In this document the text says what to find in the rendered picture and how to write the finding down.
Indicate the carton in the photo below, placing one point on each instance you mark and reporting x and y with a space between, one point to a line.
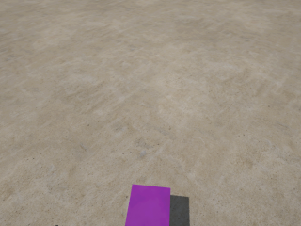
148 206

